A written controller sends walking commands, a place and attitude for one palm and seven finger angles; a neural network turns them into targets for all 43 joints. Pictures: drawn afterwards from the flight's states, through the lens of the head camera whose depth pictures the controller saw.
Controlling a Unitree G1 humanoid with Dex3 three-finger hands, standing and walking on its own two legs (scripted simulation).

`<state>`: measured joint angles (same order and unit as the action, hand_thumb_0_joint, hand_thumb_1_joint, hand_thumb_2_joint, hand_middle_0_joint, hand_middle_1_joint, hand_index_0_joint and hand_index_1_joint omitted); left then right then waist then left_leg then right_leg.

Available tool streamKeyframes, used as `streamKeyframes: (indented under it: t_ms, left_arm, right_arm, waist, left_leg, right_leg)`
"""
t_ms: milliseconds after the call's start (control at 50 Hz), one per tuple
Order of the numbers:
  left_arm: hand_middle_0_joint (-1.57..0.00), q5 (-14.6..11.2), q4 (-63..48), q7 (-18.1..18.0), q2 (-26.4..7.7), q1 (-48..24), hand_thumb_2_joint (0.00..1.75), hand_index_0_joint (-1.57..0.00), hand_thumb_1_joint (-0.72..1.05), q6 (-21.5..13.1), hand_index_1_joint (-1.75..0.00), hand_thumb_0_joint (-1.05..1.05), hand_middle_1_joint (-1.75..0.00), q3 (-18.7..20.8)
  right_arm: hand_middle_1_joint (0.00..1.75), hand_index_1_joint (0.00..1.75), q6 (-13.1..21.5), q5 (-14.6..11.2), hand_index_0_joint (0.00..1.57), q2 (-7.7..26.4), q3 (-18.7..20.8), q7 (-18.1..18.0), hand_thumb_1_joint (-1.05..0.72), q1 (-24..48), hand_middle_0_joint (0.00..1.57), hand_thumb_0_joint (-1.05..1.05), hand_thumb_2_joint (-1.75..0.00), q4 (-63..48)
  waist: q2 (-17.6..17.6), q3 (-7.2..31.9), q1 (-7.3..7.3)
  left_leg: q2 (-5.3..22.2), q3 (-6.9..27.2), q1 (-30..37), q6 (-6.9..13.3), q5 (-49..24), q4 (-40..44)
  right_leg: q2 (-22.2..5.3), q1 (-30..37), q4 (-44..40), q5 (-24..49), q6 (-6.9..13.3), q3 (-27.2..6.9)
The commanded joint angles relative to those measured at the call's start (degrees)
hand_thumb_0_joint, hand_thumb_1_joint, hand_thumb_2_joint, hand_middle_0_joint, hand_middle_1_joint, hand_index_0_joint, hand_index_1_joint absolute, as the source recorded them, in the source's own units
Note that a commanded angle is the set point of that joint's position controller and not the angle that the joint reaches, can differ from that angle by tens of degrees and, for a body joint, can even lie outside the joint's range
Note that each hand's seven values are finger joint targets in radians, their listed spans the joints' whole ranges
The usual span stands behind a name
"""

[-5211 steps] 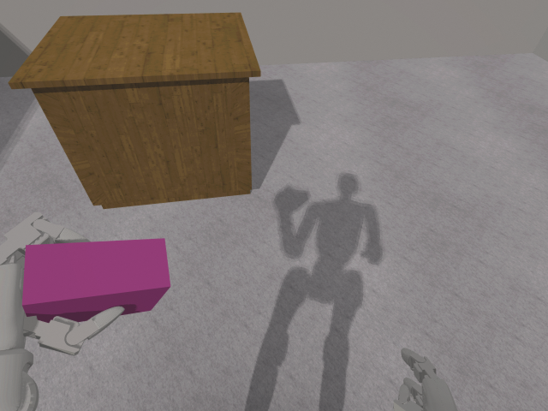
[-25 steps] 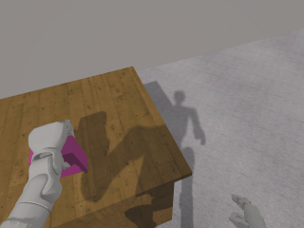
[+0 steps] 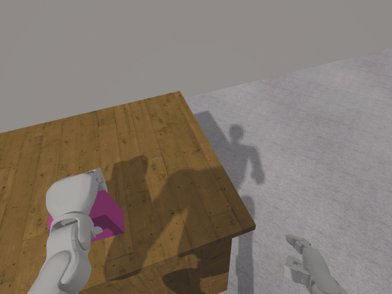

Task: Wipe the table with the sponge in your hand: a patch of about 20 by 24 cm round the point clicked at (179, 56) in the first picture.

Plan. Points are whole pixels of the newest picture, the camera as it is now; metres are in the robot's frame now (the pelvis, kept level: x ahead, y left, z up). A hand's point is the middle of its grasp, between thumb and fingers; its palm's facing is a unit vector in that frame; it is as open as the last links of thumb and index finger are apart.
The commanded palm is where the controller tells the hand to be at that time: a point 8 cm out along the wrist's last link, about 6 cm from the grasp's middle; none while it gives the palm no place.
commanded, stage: wipe back along the first lane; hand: left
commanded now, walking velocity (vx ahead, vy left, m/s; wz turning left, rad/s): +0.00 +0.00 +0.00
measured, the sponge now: (94, 222) +0.26 +0.28 -0.01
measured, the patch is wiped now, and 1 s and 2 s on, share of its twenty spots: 1.00 1.00 1.00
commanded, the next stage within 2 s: lift the sponge slowly off the table in 0.18 s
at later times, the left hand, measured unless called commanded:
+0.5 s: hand (89, 214) +0.24 +0.25 +0.06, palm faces +0.05 -0.12 -0.99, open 9.8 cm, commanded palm +0.20 +0.24 +0.11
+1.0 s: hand (86, 225) +0.22 +0.24 +0.07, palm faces +0.00 -0.15 -0.99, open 9.7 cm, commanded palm +0.19 +0.25 +0.14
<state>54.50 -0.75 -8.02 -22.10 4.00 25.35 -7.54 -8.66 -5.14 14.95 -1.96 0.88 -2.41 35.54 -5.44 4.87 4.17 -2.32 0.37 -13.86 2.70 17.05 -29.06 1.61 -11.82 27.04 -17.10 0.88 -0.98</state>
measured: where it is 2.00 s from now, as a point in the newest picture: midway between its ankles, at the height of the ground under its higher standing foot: outside the picture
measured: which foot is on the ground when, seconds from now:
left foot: down 0.00-1.00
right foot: down 0.00-1.00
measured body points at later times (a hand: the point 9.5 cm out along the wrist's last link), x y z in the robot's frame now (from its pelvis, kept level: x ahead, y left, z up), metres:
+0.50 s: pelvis +0.00 -0.01 +0.00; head -0.02 -0.05 +0.45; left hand +0.24 +0.25 +0.12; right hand +0.23 -0.22 -0.09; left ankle -0.02 +0.09 -0.74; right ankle -0.03 -0.12 -0.74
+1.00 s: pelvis -0.01 -0.02 +0.00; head -0.03 -0.06 +0.45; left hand +0.21 +0.25 +0.12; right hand +0.23 -0.23 -0.08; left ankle -0.02 +0.09 -0.74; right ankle -0.03 -0.12 -0.74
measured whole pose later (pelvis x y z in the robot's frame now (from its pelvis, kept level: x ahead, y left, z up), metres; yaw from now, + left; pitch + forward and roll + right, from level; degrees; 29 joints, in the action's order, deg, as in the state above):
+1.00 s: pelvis -0.01 -0.02 +0.00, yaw +0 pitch -2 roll +0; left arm 51.4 -7.4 -2.6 -24.5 9.4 24.6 -7.4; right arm -7.1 -3.6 15.2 -1.5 -1.3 -1.3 37.2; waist -5.9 1.7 5.7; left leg -1.1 0.9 -8.9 1.3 15.4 -26.3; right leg 2.8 -7.2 24.9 -15.8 2.5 -0.6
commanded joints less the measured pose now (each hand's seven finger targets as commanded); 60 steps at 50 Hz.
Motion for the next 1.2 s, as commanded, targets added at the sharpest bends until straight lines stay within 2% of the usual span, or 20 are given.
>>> streamKeyframes:
  t_ms: [0,60,80,160,220,260,280,360,380,600,660,700,760,820,860,920,960,980,1060,1180]
  left_arm:
    - [-1.2,-2.0,-5.4,2.7,-2.0,2.6,1.3,-1.2,0.1,0.6,-1.6,0.0,-1.6,-1.5]
    - [-1.2,-1.9,-6.6,2.4,-3.1,4.8,1.3,-1.2,0.1,1.0,-1.6,0.0,-1.6,-0.1]
    - [-1.2,-2.2,-7.7,2.5,-1.2,4.8,1.3,-1.2,0.1,1.1,-1.6,0.0,-1.6,-2.2]
    - [-1.2,-1.0,-7.1,2.3,-2.8,2.2,1.3,-1.2,0.1,2.0,-1.6,0.0,-1.6,-1.3]
    - [-1.2,-1.1,-6.3,2.3,-1.3,2.5,1.3,-1.2,0.1,2.0,-1.6,0.0,-1.6,-2.7]
    - [-1.2,-1.0,-5.8,2.1,-4.2,1.7,1.3,-1.2,0.1,2.1,-1.6,0.0,-1.6,0.2]
    - [-1.2,-1.1,-6.2,2.3,-2.3,0.3,1.3,-1.2,0.1,2.0,-1.6,0.0,-1.6,-1.6]
    - [-1.2,-1.4,-8.7,2.4,-6.2,1.4,1.3,-1.2,0.1,1.4,-1.6,0.0,-1.6,2.3]
    - [-1.2,-1.8,-9.5,2.4,-4.7,2.0,1.3,-1.2,0.1,1.2,-1.6,0.0,-1.6,1.0]
    - [-1.2,-1.5,-12.8,2.5,-8.7,-1.5,1.3,-1.2,0.1,0.5,-1.6,0.0,-1.6,4.2]
    - [-1.2,-1.3,-15.3,2.2,-11.1,-3.0,1.3,-1.2,0.1,0.0,-1.6,0.0,-1.6,6.1]
    - [-1.2,-1.6,-15.4,2.2,-9.9,-2.3,1.3,-1.2,0.1,-0.3,-1.6,0.0,-1.6,5.3]
    - [-1.2,-1.2,-15.7,2.2,-13.8,-4.8,1.3,-1.2,0.1,-0.4,-1.6,0.0,-1.6,8.4]
    - [-1.2,-1.2,-16.5,2.5,-12.4,-5.2,1.3,-1.2,0.1,-0.8,-1.6,0.0,-1.6,7.1]
    - [-1.2,-0.8,-17.8,2.6,-15.5,-5.7,1.3,-1.2,0.1,-1.1,-1.6,0.0,-1.6,9.7]
    - [-1.2,-0.6,-19.5,2.8,-13.1,-7.3,1.3,-1.2,0.1,-1.9,-1.6,0.0,-1.6,7.3]
    - [-1.2,-0.4,-21.8,2.7,-15.6,-8.8,1.3,-1.2,0.1,-2.3,-1.6,0.0,-1.6,9.1]
    - [-1.2,-0.3,-21.5,2.6,-14.0,-9.5,1.3,-1.2,0.1,-2.6,-1.6,0.0,-1.6,7.8]
    - [-1.2,0.0,-21.7,2.5,-15.4,-10.6,1.3,-1.2,0.1,-2.4,-1.6,0.0,-1.6,9.2]
    - [-1.2,-0.7,-20.1,4.0,-14.0,-11.6,1.3,-1.2,0.1,-0.4,-1.6,0.0,-1.6,7.2]
  right_arm:
    - [0.3,0.3,2.6,0.2,0.2,5.8,2.4,0.4,-0.9,11.4,0.2,0.0,-0.9,-10.2]
    - [0.3,0.3,2.6,0.3,0.2,6.0,2.5,0.7,-0.9,12.0,0.2,0.0,-0.9,-10.1]
    - [0.3,0.3,2.5,0.2,0.2,5.6,2.3,0.8,-0.9,12.0,0.2,0.0,-0.9,-10.5]
    - [0.3,0.3,2.4,0.4,0.2,6.0,2.3,0.5,-0.9,12.4,0.2,0.0,-0.9,-9.8]
    - [0.3,0.3,2.7,0.2,0.2,5.6,2.2,0.5,-0.9,12.2,0.2,0.0,-0.9,-9.9]
    - [0.3,0.3,2.6,0.4,0.2,6.1,2.3,0.2,-0.9,12.2,0.2,0.0,-0.9,-9.4]
    - [0.3,0.3,2.6,0.4,0.2,5.7,2.2,0.0,-0.9,12.1,0.2,0.0,-0.9,-9.5]
    - [0.3,0.3,2.8,0.7,0.2,6.1,2.3,-0.2,-0.9,12.6,0.2,0.0,-0.9,-9.5]
    - [0.3,0.3,2.9,0.6,0.2,5.5,2.3,-0.3,-0.9,12.3,0.2,0.0,-0.9,-9.9]
    - [0.3,0.3,3.5,1.0,0.2,5.8,2.5,-1.0,-0.9,12.4,0.2,0.0,-0.9,-9.5]
    - [0.3,0.3,3.7,1.4,0.2,6.0,2.7,-1.3,-0.9,13.1,0.2,0.0,-0.9,-9.5]
    - [0.3,0.3,3.9,1.2,0.2,5.6,2.6,-1.4,-0.9,12.8,0.2,0.0,-0.9,-9.5]
    - [0.3,0.3,3.7,1.6,0.2,6.2,2.6,-1.8,-0.9,13.2,0.2,0.0,-0.9,-8.7]
    - [0.3,0.3,4.0,1.6,0.2,5.7,2.6,-2.0,-0.9,13.3,0.2,0.0,-0.9,-8.8]
    - [0.3,0.3,4.1,1.8,0.2,6.1,2.5,-2.2,-0.9,13.6,0.2,0.0,-0.9,-8.7]
    - [0.3,0.3,4.5,1.9,0.2,5.5,2.6,-2.3,-0.9,13.5,0.2,0.0,-0.9,-8.7]
    - [0.3,0.3,4.7,2.0,0.2,5.6,2.5,-2.5,-0.9,14.2,0.2,0.0,-0.9,-8.9]
    - [0.3,0.3,4.7,2.0,0.2,5.3,2.6,-2.5,-0.9,13.8,0.2,0.0,-0.9,-8.6]
    - [0.3,0.3,4.9,2.0,0.2,5.4,2.4,-2.7,-0.9,15.0,0.2,0.0,-0.9,-8.5]
    - [0.3,0.3,4.4,1.7,0.2,5.5,2.0,-2.7,-0.9,16.3,0.2,0.0,-0.9,-8.5]
  waist:
    - [6.3,4.9,0.72]
    - [6.9,5.4,1.25]
    - [7.0,5.2,0.83]
    - [7.5,3.5,0.88]
    - [7.2,3.9,0.78]
    - [7.4,4.6,1.04]
    - [7.8,5.0,0.52]
    - [6.6,7.0,1.39]
    - [6.4,6.9,1.0]
    - [5.5,4.5,1.31]
    - [4.8,6.8,1.93]
    - [4.6,6.4,1.77]
    - [4.4,6.5,1.83]
    - [3.4,6.7,1.6]
    - [3.3,7.1,1.92]
    - [2.6,6.8,1.4]
    - [1.2,7.7,1.93]
    - [1.3,7.2,1.39]
    - [1.7,7.2,2.17]
    - [2.3,5.2,1.72]
  left_leg:
    - [1.9,3.1,2.6,-0.2,-19.9,3.1]
    - [1.9,3.3,2.6,-0.3,-20.4,3.2]
    - [1.9,3.1,2.6,-0.2,-20.2,3.2]
    - [2.0,3.3,2.1,-0.3,-17.9,3.7]
    - [1.7,3.0,2.1,-0.1,-17.8,3.3]
    - [1.6,3.1,2.0,-0.2,-17.4,3.3]
    - [1.5,2.8,2.0,0.0,-17.3,3.1]
    - [1.1,2.8,2.9,0.1,-18.9,2.9]
    - [1.1,2.5,2.9,0.3,-19.3,2.7]
    - [1.1,2.8,3.8,0.5,-17.8,4.0]
    - [0.8,2.7,5.2,0.7,-18.6,4.1]
    - [0.8,2.6,5.3,0.7,-18.9,4.1]
    - [0.7,2.7,5.7,0.6,-18.6,4.6]
    - [0.4,2.2,6.3,0.8,-18.7,4.4]
    - [0.3,2.7,6.9,0.7,-19.5,4.5]
    - [0.5,2.4,7.7,0.9,-19.9,4.5]
    - [0.3,2.9,8.8,0.9,-20.3,4.8]
    - [0.5,2.5,8.7,0.9,-20.0,4.7]
    - [0.4,2.9,9.3,0.7,-20.0,5.7]
    - [0.5,2.6,8.2,0.6,-17.3,6.9]
  right_leg:
    - [1.1,3.7,-1.3,19.9,3.4,0.7]
    - [1.3,4.3,-1.0,20.7,3.6,-0.1]
    - [1.0,4.5,-1.0,20.5,3.3,0.6]
    - [1.5,2.8,-1.4,17.6,3.6,-0.2]
    - [1.2,3.2,-1.2,18.0,3.5,0.2]
    - [1.3,3.6,-1.3,18.7,3.6,-1.0]
    - [1.1,3.8,-1.2,18.6,3.4,-0.4]
    - [0.9,5.9,-1.1,22.2,3.6,-1.9]
    - [0.7,6.3,-1.1,22.6,3.3,-1.3]
    - [0.9,5.4,-2.7,19.2,3.4,-1.4]
    - [0.9,7.2,-2.9,20.7,3.6,-2.6]
    - [0.7,7.3,-3.1,20.8,3.4,-1.9]
    - [0.8,7.9,-3.7,21.1,3.6,-3.1]
    - [0.5,8.3,-4.0,21.4,3.3,-2.6]
    - [0.7,8.8,-4.2,22.1,3.7,-3.8]
    - [0.7,8.1,-4.5,21.9,3.5,-2.6]
    - [0.9,8.8,-5.0,21.8,3.9,-3.7]
    - [0.9,8.4,-4.9,21.1,3.7,-2.9]
    - [1.1,8.9,-5.7,20.3,4.0,-3.6]
    - [0.7,8.4,-6.6,16.1,3.7,-2.9]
